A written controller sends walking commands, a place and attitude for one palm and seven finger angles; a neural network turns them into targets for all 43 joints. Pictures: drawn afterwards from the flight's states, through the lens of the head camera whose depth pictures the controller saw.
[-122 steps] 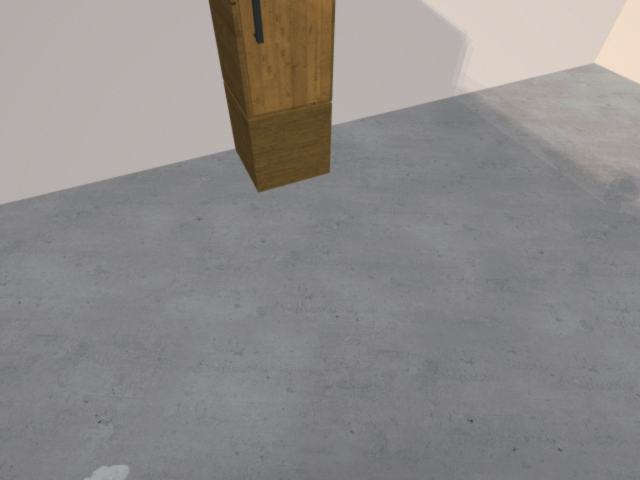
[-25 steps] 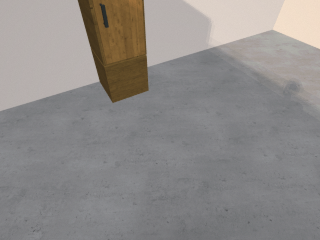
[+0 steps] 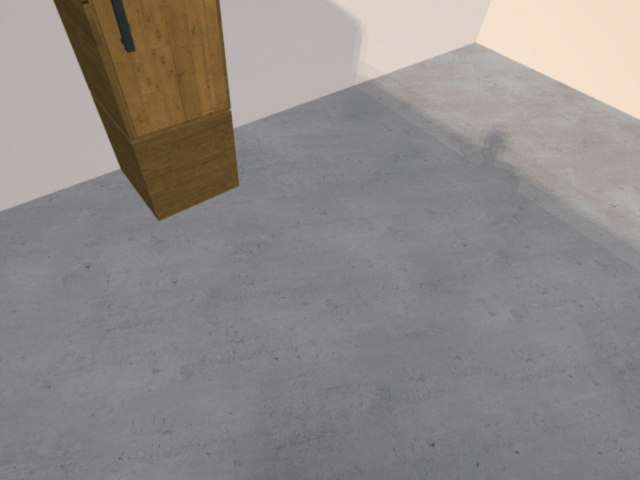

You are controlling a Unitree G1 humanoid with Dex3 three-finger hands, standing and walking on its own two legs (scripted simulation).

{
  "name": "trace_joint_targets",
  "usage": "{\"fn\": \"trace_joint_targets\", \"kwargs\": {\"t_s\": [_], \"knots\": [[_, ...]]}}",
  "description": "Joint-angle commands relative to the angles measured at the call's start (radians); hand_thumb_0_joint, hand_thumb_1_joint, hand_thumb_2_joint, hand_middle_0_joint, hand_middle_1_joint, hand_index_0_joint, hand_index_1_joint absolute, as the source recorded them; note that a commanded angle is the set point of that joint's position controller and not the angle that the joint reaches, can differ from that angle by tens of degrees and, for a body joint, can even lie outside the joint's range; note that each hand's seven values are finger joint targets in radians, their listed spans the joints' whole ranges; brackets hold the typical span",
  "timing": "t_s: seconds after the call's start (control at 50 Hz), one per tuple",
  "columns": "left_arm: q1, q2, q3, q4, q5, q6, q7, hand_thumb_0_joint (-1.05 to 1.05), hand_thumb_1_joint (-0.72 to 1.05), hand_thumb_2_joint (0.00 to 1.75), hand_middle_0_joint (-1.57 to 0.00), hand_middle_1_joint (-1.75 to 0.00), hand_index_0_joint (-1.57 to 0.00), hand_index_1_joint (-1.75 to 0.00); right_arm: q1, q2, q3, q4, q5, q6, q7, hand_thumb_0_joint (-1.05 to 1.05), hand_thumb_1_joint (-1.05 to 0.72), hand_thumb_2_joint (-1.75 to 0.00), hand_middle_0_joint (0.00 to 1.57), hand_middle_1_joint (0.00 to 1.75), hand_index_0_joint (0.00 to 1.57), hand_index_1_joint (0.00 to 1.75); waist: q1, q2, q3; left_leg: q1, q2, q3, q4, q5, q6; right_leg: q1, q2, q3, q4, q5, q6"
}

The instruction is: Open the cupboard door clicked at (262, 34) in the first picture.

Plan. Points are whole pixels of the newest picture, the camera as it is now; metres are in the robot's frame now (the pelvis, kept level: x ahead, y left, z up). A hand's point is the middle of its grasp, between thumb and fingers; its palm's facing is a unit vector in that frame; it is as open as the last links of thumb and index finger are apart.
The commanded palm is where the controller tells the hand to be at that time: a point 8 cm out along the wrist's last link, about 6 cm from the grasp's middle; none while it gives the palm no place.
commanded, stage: walk to a spot facing it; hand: left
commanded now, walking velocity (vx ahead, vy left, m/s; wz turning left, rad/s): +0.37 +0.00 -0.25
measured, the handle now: (120, 21) +1.13 +0.63 +0.02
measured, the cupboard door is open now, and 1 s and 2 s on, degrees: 0 0 0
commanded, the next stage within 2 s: turn to face it in 1.16 s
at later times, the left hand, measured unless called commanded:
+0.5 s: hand (248, 355) +0.33 +0.14 -0.16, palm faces -0.09 -0.98 -0.20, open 7.2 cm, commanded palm none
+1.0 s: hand (247, 261) +0.53 +0.18 -0.17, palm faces -0.16 -0.98 -0.13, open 7.3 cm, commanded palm none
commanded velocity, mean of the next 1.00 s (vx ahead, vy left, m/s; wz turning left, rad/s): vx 0.37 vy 0.00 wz -0.20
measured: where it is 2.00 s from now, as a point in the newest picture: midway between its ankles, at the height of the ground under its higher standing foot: (345, 320)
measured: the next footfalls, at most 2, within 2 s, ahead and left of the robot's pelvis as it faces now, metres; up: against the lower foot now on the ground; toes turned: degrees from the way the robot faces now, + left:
right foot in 0.32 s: +0.25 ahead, -0.14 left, +0.00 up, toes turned -15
left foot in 0.70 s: +0.46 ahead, +0.09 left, +0.00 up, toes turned +4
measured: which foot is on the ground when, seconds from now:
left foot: down 0.00-0.34, up 0.36-0.68, down 0.70-1.00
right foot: up 0.00-0.30, down 0.32-0.72, up 0.74-1.00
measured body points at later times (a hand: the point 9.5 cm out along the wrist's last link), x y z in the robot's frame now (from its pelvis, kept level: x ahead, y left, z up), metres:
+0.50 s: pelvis +0.22 -0.03 +0.01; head +0.24 -0.03 +0.45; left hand +0.33 +0.19 -0.14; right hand +0.15 -0.25 -0.15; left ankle +0.19 +0.10 -0.65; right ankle +0.21 -0.13 -0.73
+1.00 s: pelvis +0.46 +0.02 +0.02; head +0.48 +0.04 +0.47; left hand +0.54 +0.23 -0.15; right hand +0.39 -0.19 -0.13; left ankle +0.42 +0.09 -0.73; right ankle +0.48 -0.15 -0.64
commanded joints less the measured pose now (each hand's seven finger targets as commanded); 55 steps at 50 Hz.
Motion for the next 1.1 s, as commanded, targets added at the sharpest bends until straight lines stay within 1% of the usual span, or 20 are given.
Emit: {"fn": "trace_joint_targets", "kwargs": {"t_s": [0.0,0.2,0.24,0.28,0.3,0.32,0.34,0.38,0.44,0.58,0.64,0.66,0.68,0.7,0.72,0.76,0.8,0.84,0.96,1.08], "knots": [[0.021,-0.029,-0.001,-0.084,0.005,-0.003,-0.021,0.00,0.90,0.90,-0.20,-0.30,-0.20,-0.30,0.137,-0.121,-0.028,0.021,-0.010,-0.016,-0.005,0.00,-0.90,-0.90,0.20,0.30,0.20,0.30,-0.007,0.166,0.042,0.024,0.269,-0.217,-0.427,-0.077,0.098,-0.144,-0.090,0.014,-0.080,0.104,0.020],[-0.287,0.004,-0.011,-0.192,0.000,-0.011,-0.033,0.00,0.90,0.90,-0.20,-0.30,-0.20,-0.30,0.260,-0.183,-0.027,0.081,-0.019,-0.003,0.005,0.00,-0.90,-0.90,0.20,0.30,0.20,0.30,-0.068,0.147,0.081,0.226,0.270,-0.083,-0.373,0.206,0.101,-0.087,-0.052,-0.094,-0.553,0.152,0.024],[-0.271,0.015,-0.010,-0.184,0.000,-0.019,-0.031,0.00,0.90,0.90,-0.20,-0.30,-0.20,-0.30,0.271,-0.189,-0.028,0.093,-0.019,0.004,0.006,0.00,-0.90,-0.90,0.20,0.30,0.20,0.30,-0.052,0.140,0.058,0.255,0.257,-0.059,-0.286,0.336,0.081,-0.002,-0.014,-0.132,-0.628,0.134,0.006],[-0.064,0.068,0.004,-0.112,0.004,-0.036,-0.023,0.00,0.90,0.90,-0.20,-0.30,-0.20,-0.30,0.257,-0.187,-0.020,0.094,-0.008,0.007,0.008,0.00,-0.90,-0.90,0.20,0.30,0.20,0.30,0.050,0.082,-0.060,0.167,0.193,0.028,0.027,0.532,0.027,0.346,0.020,-0.141,-0.724,0.187,-0.035],[0.092,0.164,0.029,-0.070,0.006,-0.049,-0.010,0.00,0.90,0.90,-0.20,-0.30,-0.20,-0.30,0.258,-0.152,-0.011,0.077,0.005,0.002,0.019,0.00,-0.90,-0.90,0.20,0.30,0.20,0.30,0.113,-0.076,-0.182,-0.063,0.124,0.084,0.312,0.314,-0.016,0.615,-0.182,0.101,-0.766,0.140,-0.106],[0.197,0.262,0.048,-0.041,-0.013,-0.052,0.000,0.00,0.90,0.90,-0.20,-0.30,-0.20,-0.30,0.222,-0.116,0.000,0.029,0.010,-0.004,0.018,0.00,-0.90,-0.90,0.20,0.30,0.20,0.30,0.118,-0.222,-0.233,-0.326,-0.006,0.029,0.592,-0.281,-0.049,0.771,-0.400,0.489,-0.869,0.304,-0.215],[0.167,0.257,0.050,-0.040,-0.025,-0.051,0.008,0.00,0.90,0.90,-0.20,-0.30,-0.20,-0.30,0.133,-0.154,-0.012,0.016,0.013,0.002,0.015,0.00,-0.90,-0.90,0.20,0.30,0.20,0.30,0.127,-0.157,-0.206,-0.371,0.031,-0.102,0.718,-0.277,-0.031,0.686,-0.410,0.497,-0.901,0.335,-0.230],[0.013,0.167,0.021,-0.078,-0.019,-0.053,0.015,0.00,0.90,0.90,-0.20,-0.30,-0.20,-0.30,0.081,-0.130,-0.016,0.015,0.003,0.011,0.017,0.00,-0.90,-0.90,0.20,0.30,0.20,0.30,0.054,0.001,-0.035,-0.392,0.101,-0.163,0.712,-0.115,-0.035,0.451,-0.341,0.314,-0.940,0.274,-0.181],[-0.079,0.100,-0.001,-0.086,-0.008,-0.068,0.018,0.00,0.90,0.90,-0.20,-0.30,-0.20,-0.30,0.186,-0.086,-0.016,0.056,-0.007,0.042,0.024,0.00,-0.90,-0.90,0.20,0.30,0.20,0.30,-0.046,-0.033,-0.003,-0.243,0.116,-0.133,0.544,-0.051,-0.059,0.240,-0.254,0.107,-0.994,0.275,-0.120],[-0.054,0.129,0.006,-0.065,-0.005,-0.069,0.008,0.00,0.90,0.90,-0.20,-0.30,-0.20,-0.30,0.069,-0.073,-0.017,-0.004,-0.003,0.031,0.051,0.00,-0.90,-0.90,0.20,0.30,0.20,0.30,-0.030,-0.076,0.043,-0.122,0.072,-0.059,0.137,0.040,-0.058,0.185,-0.213,0.053,-0.994,0.125,-0.102],[-0.052,0.138,0.009,-0.053,-0.009,-0.059,0.006,0.00,0.90,0.90,-0.20,-0.30,-0.20,-0.30,0.122,-0.118,-0.026,0.007,-0.005,0.019,0.047,0.00,-0.90,-0.90,0.20,0.30,0.20,0.30,-0.076,0.002,0.042,0.088,0.029,-0.016,0.001,0.059,-0.047,0.128,-0.189,0.039,-0.880,0.124,-0.076],[-0.060,0.122,0.007,-0.059,-0.010,-0.056,0.003,0.00,0.90,0.90,-0.20,-0.30,-0.20,-0.30,0.240,-0.163,-0.035,0.043,-0.009,0.012,0.038,0.00,-0.90,-0.90,0.20,0.30,0.20,0.30,-0.130,0.085,0.007,0.249,0.034,-0.039,-0.057,0.022,-0.037,0.073,-0.136,-0.011,-0.699,0.194,-0.052],[-0.040,0.064,0.000,-0.079,-0.020,-0.052,-0.005,0.00,0.90,0.90,-0.20,-0.30,-0.20,-0.30,0.376,-0.272,-0.060,0.075,-0.025,0.006,0.026,0.00,-0.90,-0.90,0.20,0.30,0.20,0.30,-0.172,0.336,-0.064,0.400,0.231,-0.335,-0.200,-0.110,0.027,-0.072,-0.016,-0.103,-0.374,0.071,0.002],[-0.065,0.044,-0.008,-0.112,-0.020,-0.054,-0.006,0.00,0.90,0.90,-0.20,-0.30,-0.20,-0.30,0.464,-0.338,-0.068,0.098,-0.025,0.008,0.019,0.00,-0.90,-0.90,0.20,0.30,0.20,0.30,-0.189,0.511,-0.103,0.451,0.407,-0.644,-0.382,-0.169,0.087,-0.213,0.069,-0.083,-0.073,-0.205,0.020],[-0.107,0.073,-0.001,-0.107,-0.016,-0.051,0.000,0.00,0.90,0.90,-0.20,-0.30,-0.20,-0.30,0.390,-0.303,-0.056,0.097,-0.016,0.015,0.004,0.00,-0.90,-0.90,0.20,0.30,0.20,0.30,-0.167,0.395,-0.065,0.369,0.427,-0.650,-0.412,-0.243,0.092,-0.254,0.003,0.026,0.061,-0.140,0.002],[-0.125,0.053,0.000,-0.084,-0.009,-0.049,-0.018,0.00,0.90,0.90,-0.20,-0.30,-0.20,-0.30,0.230,-0.207,-0.029,0.042,-0.014,0.003,0.003,0.00,-0.90,-0.90,0.20,0.30,0.20,0.30,-0.095,0.169,0.053,0.212,0.364,-0.446,-0.406,-0.159,0.084,-0.267,-0.080,0.032,0.084,0.038,0.010],[-0.065,0.020,-0.002,-0.055,-0.003,-0.030,-0.021,0.00,0.90,0.90,-0.20,-0.30,-0.20,-0.30,0.192,-0.159,-0.014,0.042,-0.010,-0.014,-0.003,0.00,-0.90,-0.90,0.20,0.30,0.20,0.30,-0.046,0.159,0.046,0.155,0.291,-0.254,-0.403,0.033,0.044,-0.190,-0.088,0.025,0.035,0.117,0.028],[-0.036,0.008,-0.002,-0.043,-0.003,-0.015,-0.019,0.00,0.90,0.90,-0.20,-0.30,-0.20,-0.30,0.195,-0.142,-0.012,0.055,-0.002,-0.022,-0.007,0.00,-0.90,-0.90,0.20,0.30,0.20,0.30,-0.025,0.164,0.029,0.178,0.261,-0.160,-0.403,0.163,0.045,-0.184,-0.090,0.014,-0.004,0.162,0.041],[-0.164,-0.015,-0.004,-0.098,0.000,0.000,-0.025,0.00,0.90,0.90,-0.20,-0.30,-0.20,-0.30,0.278,-0.117,-0.018,0.099,0.002,-0.021,-0.009,0.00,-0.90,-0.90,0.20,0.30,0.20,0.30,-0.040,0.150,0.076,0.293,0.251,-0.031,-0.416,0.334,0.062,-0.296,-0.101,-0.049,-0.219,0.241,0.060],[-0.328,-0.031,-0.008,-0.154,-0.004,-0.008,-0.030,0.00,0.90,0.90,-0.20,-0.30,-0.20,-0.30,0.350,-0.108,-0.013,0.132,-0.009,-0.007,-0.013,0.00,-0.90,-0.90,0.20,0.30,0.20,0.30,-0.085,0.184,0.143,0.348,0.257,0.048,-0.375,0.516,0.059,-0.235,-0.047,-0.132,-0.488,0.235,0.019]]}}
